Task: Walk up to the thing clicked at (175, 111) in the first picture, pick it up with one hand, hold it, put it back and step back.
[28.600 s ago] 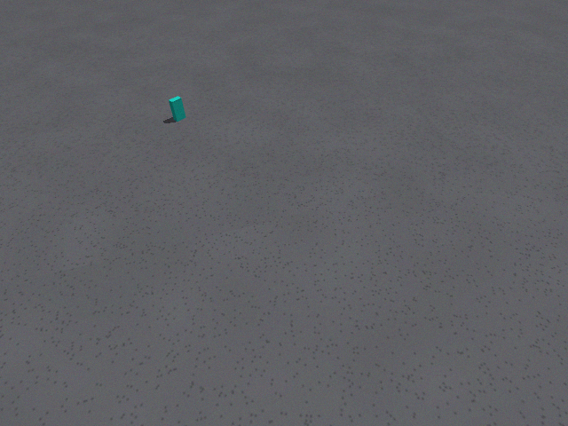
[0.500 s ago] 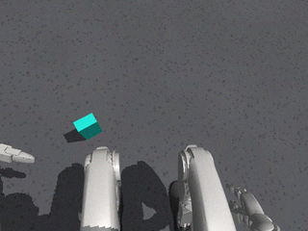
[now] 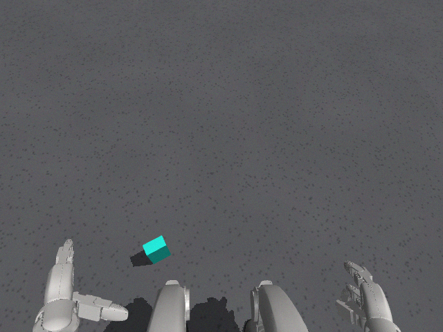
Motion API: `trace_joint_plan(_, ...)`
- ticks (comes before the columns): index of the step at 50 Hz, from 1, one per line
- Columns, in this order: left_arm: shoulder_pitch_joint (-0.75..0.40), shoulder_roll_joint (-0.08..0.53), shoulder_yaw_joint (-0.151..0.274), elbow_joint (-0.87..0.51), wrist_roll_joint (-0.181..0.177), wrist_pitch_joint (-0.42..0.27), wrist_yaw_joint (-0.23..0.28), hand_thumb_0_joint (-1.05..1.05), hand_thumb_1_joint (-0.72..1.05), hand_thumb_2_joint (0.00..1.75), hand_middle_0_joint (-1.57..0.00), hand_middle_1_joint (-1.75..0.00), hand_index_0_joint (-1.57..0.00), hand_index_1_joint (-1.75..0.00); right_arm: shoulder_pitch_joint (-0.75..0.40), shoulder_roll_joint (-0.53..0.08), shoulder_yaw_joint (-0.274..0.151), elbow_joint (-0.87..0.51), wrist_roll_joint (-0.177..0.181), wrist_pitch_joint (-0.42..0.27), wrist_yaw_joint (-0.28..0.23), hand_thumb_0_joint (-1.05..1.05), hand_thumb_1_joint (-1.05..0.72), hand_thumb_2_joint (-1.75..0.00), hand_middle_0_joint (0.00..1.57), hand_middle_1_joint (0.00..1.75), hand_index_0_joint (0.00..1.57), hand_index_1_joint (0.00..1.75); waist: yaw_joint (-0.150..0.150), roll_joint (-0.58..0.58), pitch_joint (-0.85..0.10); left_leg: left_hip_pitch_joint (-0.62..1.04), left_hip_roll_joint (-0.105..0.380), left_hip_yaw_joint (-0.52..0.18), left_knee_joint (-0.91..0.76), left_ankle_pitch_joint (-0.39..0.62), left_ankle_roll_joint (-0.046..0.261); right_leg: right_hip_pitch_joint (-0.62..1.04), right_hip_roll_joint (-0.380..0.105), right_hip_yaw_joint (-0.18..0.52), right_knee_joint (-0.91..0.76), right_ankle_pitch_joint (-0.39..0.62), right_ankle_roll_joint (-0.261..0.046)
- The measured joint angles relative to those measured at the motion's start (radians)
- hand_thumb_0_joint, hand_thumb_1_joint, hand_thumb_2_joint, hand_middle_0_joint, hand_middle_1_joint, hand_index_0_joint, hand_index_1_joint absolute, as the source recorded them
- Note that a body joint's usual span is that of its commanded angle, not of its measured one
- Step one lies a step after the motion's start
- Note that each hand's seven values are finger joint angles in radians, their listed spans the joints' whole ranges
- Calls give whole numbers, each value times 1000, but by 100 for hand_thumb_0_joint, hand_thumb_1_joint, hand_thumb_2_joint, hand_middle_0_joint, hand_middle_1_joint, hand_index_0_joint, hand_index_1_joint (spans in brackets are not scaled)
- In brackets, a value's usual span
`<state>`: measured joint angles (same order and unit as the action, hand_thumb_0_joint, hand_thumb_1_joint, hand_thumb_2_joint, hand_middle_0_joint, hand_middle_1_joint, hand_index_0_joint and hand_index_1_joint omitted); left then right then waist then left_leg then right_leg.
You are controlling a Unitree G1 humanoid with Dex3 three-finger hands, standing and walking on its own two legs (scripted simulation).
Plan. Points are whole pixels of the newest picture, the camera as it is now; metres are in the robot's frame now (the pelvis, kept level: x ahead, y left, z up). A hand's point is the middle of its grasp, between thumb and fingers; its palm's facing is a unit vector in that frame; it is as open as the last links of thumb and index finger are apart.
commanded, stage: home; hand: left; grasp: from the side
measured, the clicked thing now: (157, 250) +0.41 +0.22 -0.55
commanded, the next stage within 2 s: none
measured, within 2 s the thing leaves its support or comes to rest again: neither
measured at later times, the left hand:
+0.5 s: hand (88, 293) +0.21 +0.20 +0.04, palm faces +0.13 -0.95 -0.30, open 17.5 cm
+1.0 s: hand (95, 304) +0.19 +0.19 +0.04, palm faces +0.12 -0.95 -0.28, open 17.7 cm
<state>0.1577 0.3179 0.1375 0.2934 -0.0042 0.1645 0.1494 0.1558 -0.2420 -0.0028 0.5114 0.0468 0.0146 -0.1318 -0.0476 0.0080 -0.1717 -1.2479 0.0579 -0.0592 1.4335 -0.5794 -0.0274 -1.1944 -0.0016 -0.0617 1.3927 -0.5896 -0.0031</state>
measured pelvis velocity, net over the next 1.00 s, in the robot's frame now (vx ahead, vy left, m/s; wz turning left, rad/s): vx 0.03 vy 0.00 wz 0.03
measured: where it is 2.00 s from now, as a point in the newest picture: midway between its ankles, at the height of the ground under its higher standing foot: outside the picture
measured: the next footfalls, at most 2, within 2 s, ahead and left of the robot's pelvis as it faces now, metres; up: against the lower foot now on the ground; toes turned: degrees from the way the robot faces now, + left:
none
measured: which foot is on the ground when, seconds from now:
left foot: down 0.00-1.00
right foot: down 0.00-1.00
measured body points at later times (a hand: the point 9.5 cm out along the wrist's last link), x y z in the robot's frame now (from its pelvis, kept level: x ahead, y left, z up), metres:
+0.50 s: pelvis +0.04 +0.01 +0.09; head +0.06 +0.02 +0.54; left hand +0.20 +0.25 +0.06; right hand +0.21 -0.22 +0.02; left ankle +0.05 +0.13 -0.59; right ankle +0.04 -0.12 -0.59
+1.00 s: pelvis +0.03 +0.00 +0.10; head +0.05 +0.01 +0.55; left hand +0.18 +0.24 +0.06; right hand +0.19 -0.23 +0.03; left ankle +0.05 +0.13 -0.59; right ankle +0.04 -0.12 -0.59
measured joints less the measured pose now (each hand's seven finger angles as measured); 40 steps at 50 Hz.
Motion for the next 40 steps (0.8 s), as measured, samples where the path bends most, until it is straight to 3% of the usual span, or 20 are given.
trace_joint_plan(10, 182, -63, -101, -178, -14, 101, 39, 0, -53, 6, -6, -6, -6, -6, 104, 31, 25, -17, -5, -34, -48, 1, -90, -90, 20, 30, 20, 30, -5, 11, 3, 347, -5, 14, -273, 57, 11, 356, -3, 1, -293, 68, 12)
trace_joint_plan(17, 305, -87, -155, -331, -17, 130, 38, 0, -55, 5, -6, -6, -6, -6, 141, 44, 33, -40, -13, -63, -65, 1, -90, -90, 20, 30, 20, 30, 2, 38, 1, 500, -8, 29, -382, 76, 21, 511, -5, 11, -413, 97, 23)
trace_joint_plan(27, 335, -100, -156, -343, -4, 117, 11, 0, -56, 4, -5, -6, -5, -6, 119, 52, 41, -45, -34, -95, -54, 2, -90, -90, 21, 30, 20, 30, 23, 26, 46, 569, -12, 28, -428, 92, 19, 581, -9, 9, -457, 110, 23)
trace_joint_plan(40, 310, -106, -151, -316, -1, 109, 2, -1, -59, 2, -5, -5, -5, -5, 114, 39, 34, -22, -42, -117, -51, 2, -90, -90, 20, 30, 20, 30, 19, 25, 61, 601, -9, 24, -455, 111, 12, 610, -5, 5, -477, 124, 16)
